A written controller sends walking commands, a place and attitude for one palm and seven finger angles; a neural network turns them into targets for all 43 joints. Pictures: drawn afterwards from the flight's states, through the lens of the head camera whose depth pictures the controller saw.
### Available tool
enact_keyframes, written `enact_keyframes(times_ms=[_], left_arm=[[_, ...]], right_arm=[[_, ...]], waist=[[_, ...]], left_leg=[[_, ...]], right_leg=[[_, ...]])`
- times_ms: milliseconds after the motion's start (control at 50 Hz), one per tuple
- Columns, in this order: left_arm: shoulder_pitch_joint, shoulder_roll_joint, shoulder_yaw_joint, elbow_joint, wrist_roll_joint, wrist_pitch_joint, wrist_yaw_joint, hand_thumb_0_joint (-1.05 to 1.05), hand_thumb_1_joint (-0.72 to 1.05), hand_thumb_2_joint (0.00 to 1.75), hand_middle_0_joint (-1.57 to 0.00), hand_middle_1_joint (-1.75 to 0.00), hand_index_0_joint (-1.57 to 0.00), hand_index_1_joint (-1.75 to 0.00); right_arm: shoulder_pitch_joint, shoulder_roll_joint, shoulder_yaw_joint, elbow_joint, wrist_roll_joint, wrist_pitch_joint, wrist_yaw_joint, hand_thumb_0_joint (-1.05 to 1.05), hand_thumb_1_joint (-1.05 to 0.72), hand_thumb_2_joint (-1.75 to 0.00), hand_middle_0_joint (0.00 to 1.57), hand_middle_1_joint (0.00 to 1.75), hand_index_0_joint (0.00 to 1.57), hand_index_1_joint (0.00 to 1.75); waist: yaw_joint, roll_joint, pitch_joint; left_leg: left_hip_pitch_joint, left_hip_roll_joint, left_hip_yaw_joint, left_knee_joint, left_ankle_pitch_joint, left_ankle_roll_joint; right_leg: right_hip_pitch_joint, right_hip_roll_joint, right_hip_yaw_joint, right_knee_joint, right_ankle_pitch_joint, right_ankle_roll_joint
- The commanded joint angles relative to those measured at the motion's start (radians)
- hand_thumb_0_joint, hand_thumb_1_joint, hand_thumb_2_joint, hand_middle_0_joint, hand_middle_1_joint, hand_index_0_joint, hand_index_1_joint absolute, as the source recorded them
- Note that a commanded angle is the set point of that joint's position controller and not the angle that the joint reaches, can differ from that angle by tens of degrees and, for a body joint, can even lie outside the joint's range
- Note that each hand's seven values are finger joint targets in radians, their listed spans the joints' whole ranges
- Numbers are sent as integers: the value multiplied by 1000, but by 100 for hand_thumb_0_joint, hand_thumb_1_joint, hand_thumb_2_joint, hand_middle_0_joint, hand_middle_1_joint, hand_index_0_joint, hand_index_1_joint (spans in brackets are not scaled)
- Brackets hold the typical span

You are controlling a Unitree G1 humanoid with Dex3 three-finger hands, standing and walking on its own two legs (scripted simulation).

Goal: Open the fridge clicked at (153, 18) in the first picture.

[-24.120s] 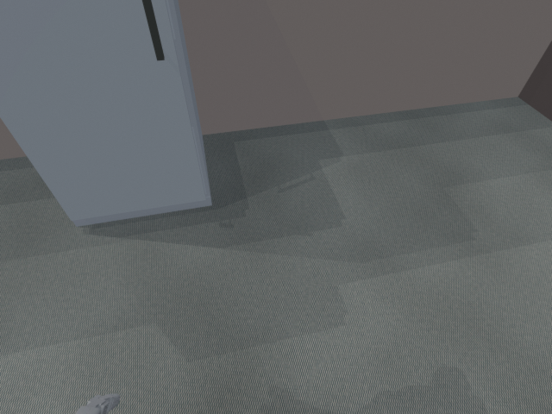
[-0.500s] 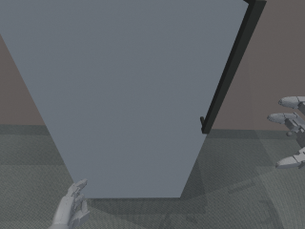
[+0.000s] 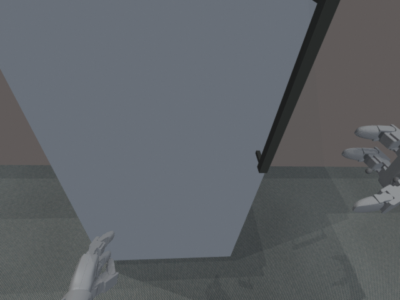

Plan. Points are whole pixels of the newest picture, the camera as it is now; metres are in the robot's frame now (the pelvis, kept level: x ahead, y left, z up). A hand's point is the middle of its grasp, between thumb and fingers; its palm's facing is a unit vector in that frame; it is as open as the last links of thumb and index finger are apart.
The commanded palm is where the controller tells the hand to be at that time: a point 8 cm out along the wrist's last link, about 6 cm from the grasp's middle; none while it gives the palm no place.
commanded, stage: move the hooked fingers beside the handle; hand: right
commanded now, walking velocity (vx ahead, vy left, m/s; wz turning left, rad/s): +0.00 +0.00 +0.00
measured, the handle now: (283, 101) +0.45 -0.16 +0.21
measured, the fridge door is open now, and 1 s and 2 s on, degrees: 0 0 0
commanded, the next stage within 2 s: none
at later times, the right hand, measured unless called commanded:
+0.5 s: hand (341, 156) +0.32 -0.24 +0.19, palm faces +0.02 +1.00 -0.06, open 13.9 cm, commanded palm +0.30 -0.29 +0.19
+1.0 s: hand (322, 137) +0.37 -0.22 +0.19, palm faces +0.00 +1.00 -0.04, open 13.9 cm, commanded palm +0.34 -0.27 +0.19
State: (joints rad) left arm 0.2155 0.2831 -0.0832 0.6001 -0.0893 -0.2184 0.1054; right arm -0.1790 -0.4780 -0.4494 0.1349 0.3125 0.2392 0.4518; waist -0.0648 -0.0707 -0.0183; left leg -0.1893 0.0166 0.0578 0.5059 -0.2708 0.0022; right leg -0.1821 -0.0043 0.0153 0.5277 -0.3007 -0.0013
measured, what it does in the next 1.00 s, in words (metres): stands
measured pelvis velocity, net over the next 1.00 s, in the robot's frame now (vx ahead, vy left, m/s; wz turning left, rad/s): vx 0.01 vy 0.00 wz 0.03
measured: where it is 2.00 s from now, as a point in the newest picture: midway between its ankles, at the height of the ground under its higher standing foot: outside the picture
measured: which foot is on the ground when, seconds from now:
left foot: down 0.00-1.00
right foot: down 0.00-1.00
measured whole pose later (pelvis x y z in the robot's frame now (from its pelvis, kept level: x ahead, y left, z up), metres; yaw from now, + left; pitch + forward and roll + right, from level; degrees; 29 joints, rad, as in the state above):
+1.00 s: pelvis +0.01 +0.00 +0.00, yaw +1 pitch +0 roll +0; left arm 0.25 0.28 -0.07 0.63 -0.08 -0.17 0.11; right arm -0.41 -0.43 -0.38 0.37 0.26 0.15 0.36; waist -0.01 -0.05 -0.03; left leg -0.23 0.01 0.04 0.50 -0.27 0.01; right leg -0.20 -0.01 -0.01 0.50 -0.29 0.00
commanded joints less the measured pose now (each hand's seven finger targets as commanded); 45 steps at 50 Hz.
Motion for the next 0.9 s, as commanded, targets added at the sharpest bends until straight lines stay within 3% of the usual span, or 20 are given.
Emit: enact_keyframes(times_ms=[0,20,60,120,160,200,240,280,360,400,420,440,460,480,540,580,660,740,820,880], left_arm=[[-136,96,44,-163,12,-71,21,0,90,90,-20,-30,-20,-30],[-129,95,47,-158,13,-71,23,0,90,90,-20,-30,-20,-30],[-128,96,45,-144,17,-63,21,0,90,90,-20,-30,-20,-30],[-134,91,41,-136,11,-59,20,0,90,90,-20,-30,-20,-30],[-131,98,47,-142,11,-54,15,0,90,90,-20,-30,-20,-30],[-135,92,47,-159,9,-52,11,0,90,90,-20,-30,-20,-30],[-136,90,45,-164,9,-52,7,0,90,90,-20,-30,-20,-30],[-129,95,48,-161,8,-48,6,0,90,90,-20,-30,-20,-30],[-125,97,52,-148,9,-46,12,0,90,90,-20,-30,-20,-30],[-128,95,51,-145,11,-47,17,0,90,90,-20,-30,-20,-30],[-122,97,51,-138,11,-45,19,0,90,90,-20,-30,-20,-30],[-119,98,51,-134,10,-42,22,0,90,90,-20,-30,-20,-30],[-118,100,52,-132,11,-38,22,0,90,90,-20,-30,-20,-30],[-118,102,55,-130,11,-37,25,0,90,90,-20,-30,-20,-30],[-116,94,50,-132,9,-39,30,0,90,90,-20,-30,-20,-30],[-109,98,51,-127,10,-36,30,0,90,90,-20,-30,-20,-30],[-95,109,56,-119,10,-26,28,0,90,90,-20,-30,-20,-30],[-93,111,57,-131,6,-15,21,0,90,90,-20,-30,-20,-30],[-91,101,60,-149,7,-16,16,0,90,90,-20,-30,-20,-30],[-81,104,61,-141,9,-15,18,0,90,90,-20,-30,-20,-30]], right_arm=[[-415,-249,-46,-288,22,-98,-13,0,50,-30,30,120,30,120],[-387,-290,-100,-272,26,-109,-25,0,50,-30,30,120,30,120],[-360,-310,-127,-220,23,-115,-41,0,50,-30,30,120,30,120],[-407,-244,-67,-151,6,-96,-60,0,50,-30,30,120,30,120],[-365,-263,-84,-131,-1,-77,-65,0,50,-30,30,120,30,120],[-370,-229,-50,-173,-7,-66,-58,0,50,-30,30,120,30,120],[-366,-207,-30,-193,-5,-66,-53,0,50,-30,30,120,30,120],[-359,-199,-25,-191,3,-74,-47,0,50,-30,30,120,30,120],[-408,-210,-32,-178,5,-88,-66,0,50,-30,30,120,30,120],[-446,-220,-37,-170,-6,-90,-82,0,50,-30,30,120,30,120],[-463,-228,-42,-150,-11,-91,-91,0,50,-30,30,120,30,120],[-478,-227,-34,-135,-19,-91,-96,0,50,-30,30,120,30,120],[-493,-233,-27,-130,-23,-92,-100,0,50,-30,30,120,30,120],[-516,-251,-41,-123,-27,-95,-103,0,50,-30,30,120,30,120],[-572,-214,8,-112,-35,-111,-99,0,50,-30,30,120,30,120],[-571,-219,5,-68,-29,-115,-90,0,50,-30,30,120,30,120],[-555,-239,-11,38,-29,-110,-79,0,50,-30,30,120,30,120],[-570,-248,-13,66,-37,-102,-78,0,50,-30,30,120,30,120],[-622,-234,3,-22,-39,-136,-86,0,50,-30,30,120,30,120],[-634,-227,4,-6,-34,-152,-92,0,50,-30,30,120,30,120]], waist=[[33,-13,-215],[22,5,-235],[11,23,-205],[26,-18,-145],[9,-11,-158],[13,-41,-197],[18,-25,-207],[25,36,-208],[28,39,-176],[30,-7,-178],[35,14,-163],[37,-5,-171],[40,28,-161],[42,11,-182],[52,-34,-203],[54,23,-209],[46,56,-202],[46,32,-206],[46,-9,-268],[51,23,-264]], left_leg=[[9,-15,-5,-68,190,17],[24,-17,-4,-69,196,17],[34,-16,-4,-77,197,19],[-4,-10,4,-76,169,20],[23,-9,1,-74,204,25],[36,-5,0,-59,255,25],[34,-5,3,-54,270,24],[33,-11,4,-58,272,20],[1,-13,0,-70,214,18],[-3,-9,-4,-70,199,19],[-7,-9,-1,-73,190,18],[-9,-8,-5,-75,180,19],[-9,-9,-7,-83,176,17],[3,-7,-12,-82,178,17],[1,-6,-11,-76,189,21],[13,-7,-18,-82,202,17],[20,-5,-22,-79,220,17],[22,-1,-22,-65,253,18],[39,-3,-22,-52,309,21],[38,-7,-24,-58,304,20]], right_leg=[[100,6,18,-81,213,-27],[100,7,18,-82,220,-27],[71,5,13,-86,224,-25],[51,4,10,-103,193,-20],[46,2,7,-99,228,-20],[66,3,-1,-93,268,-20],[72,3,2,-89,279,-19],[70,-1,0,-87,275,-24],[67,-3,1,-90,228,-24],[65,2,2,-95,216,-23],[56,2,3,-97,207,-23],[59,3,-1,-96,199,-24],[56,-1,0,-96,196,-26],[58,2,-3,-96,198,-28],[82,5,-1,-94,204,-26],[71,3,-5,-89,202,-31],[43,4,-8,-84,211,-31],[24,5,-15,-80,234,-30],[72,4,-19,-72,288,-30],[72,1,-19,-75,280,-32]])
